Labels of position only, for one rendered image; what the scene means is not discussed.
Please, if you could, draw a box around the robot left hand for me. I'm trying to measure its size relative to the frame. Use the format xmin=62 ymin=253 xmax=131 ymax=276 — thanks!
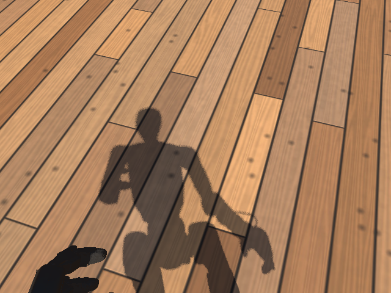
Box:
xmin=28 ymin=245 xmax=113 ymax=293

